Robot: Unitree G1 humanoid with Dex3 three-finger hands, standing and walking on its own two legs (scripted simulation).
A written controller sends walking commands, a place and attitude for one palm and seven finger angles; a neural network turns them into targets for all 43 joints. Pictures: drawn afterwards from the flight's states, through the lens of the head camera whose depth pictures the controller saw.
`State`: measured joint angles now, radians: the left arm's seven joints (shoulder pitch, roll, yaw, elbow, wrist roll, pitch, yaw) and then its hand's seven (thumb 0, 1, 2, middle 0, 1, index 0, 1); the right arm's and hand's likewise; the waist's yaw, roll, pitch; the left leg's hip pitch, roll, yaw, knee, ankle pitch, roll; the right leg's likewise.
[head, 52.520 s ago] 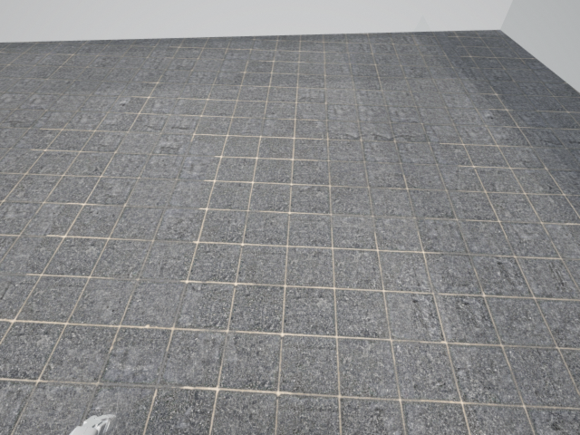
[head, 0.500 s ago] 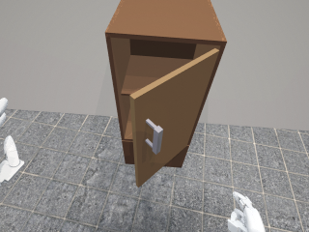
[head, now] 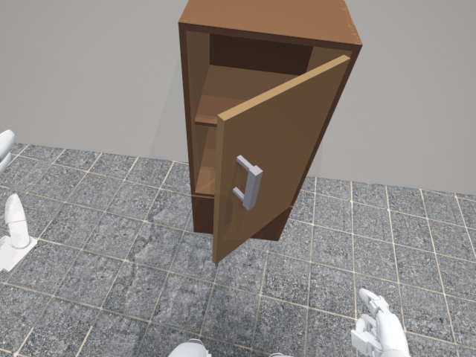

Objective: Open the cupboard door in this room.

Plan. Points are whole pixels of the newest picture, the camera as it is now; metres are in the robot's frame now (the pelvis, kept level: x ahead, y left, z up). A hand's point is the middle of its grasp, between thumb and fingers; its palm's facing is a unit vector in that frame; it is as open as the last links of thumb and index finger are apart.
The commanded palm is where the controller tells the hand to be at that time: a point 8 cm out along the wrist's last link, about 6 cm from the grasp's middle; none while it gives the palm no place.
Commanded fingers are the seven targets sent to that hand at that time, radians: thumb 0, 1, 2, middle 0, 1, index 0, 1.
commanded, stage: step back with the hand held close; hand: left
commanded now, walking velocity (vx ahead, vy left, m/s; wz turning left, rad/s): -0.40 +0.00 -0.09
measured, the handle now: (245, 183) +0.44 +0.00 +0.00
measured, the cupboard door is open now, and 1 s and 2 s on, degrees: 46 46 46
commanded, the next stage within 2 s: stop stepping back and stand still in 0.26 s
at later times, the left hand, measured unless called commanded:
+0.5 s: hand (1, 333) +0.12 +0.22 +0.19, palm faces +0.27 -0.82 -0.50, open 7.4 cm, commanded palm +0.07 +0.28 +0.19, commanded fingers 0.00 0.90 0.90 -0.20 -0.30 -0.20 -0.30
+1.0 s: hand out of the picture +0.09 +0.30 +0.17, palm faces +0.50 -0.76 -0.41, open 7.4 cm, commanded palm +0.04 +0.32 +0.19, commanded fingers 0.00 0.90 0.90 -0.20 -0.30 -0.20 -0.30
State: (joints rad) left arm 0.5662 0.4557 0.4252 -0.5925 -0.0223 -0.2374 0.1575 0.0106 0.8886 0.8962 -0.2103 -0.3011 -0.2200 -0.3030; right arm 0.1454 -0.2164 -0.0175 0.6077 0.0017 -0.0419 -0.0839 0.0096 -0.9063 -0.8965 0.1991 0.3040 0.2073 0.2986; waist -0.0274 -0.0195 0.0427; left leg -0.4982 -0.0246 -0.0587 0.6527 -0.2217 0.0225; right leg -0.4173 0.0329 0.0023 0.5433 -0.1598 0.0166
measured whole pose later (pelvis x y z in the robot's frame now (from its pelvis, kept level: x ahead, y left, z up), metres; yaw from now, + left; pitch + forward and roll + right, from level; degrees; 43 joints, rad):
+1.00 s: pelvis -0.11 +0.02 +0.01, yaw +0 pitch +0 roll +0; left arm 0.47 0.39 0.43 -0.39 -0.03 -0.18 0.16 0.01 0.89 0.90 -0.21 -0.30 -0.22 -0.30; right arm 0.22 -0.20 0.03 0.70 0.00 -0.14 -0.09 0.01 -0.91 -0.90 0.20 0.30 0.21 0.30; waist 0.03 -0.01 -0.04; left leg -0.30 -0.02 0.02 0.55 -0.26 0.03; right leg -0.17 0.03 -0.01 0.54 -0.36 -0.04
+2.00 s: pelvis -0.15 +0.02 +0.02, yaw +2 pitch -2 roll -1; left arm 0.30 0.22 -0.01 1.16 0.01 0.02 0.00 0.01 0.92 0.90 -0.20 -0.30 -0.21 -0.30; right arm 0.21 -0.25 0.01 1.13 -0.02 0.03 -0.02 0.01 -0.91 -0.90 0.20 0.30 0.20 0.30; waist 0.01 0.00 0.09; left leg -0.27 -0.01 -0.02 0.42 -0.12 0.02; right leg -0.12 0.03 -0.06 0.40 -0.25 -0.04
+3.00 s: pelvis -0.11 +0.01 +0.03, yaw +0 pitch -1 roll +0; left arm 0.15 0.29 0.01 1.14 0.01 -0.01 0.02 0.00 0.91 0.90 -0.20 -0.30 -0.21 -0.30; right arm 0.11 -0.30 0.00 1.15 -0.01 0.00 -0.02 0.00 -0.91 -0.90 0.20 0.30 0.20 0.30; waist 0.00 0.01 0.07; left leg -0.18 -0.01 0.00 0.33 -0.13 0.01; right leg -0.04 0.03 -0.04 0.31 -0.25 -0.04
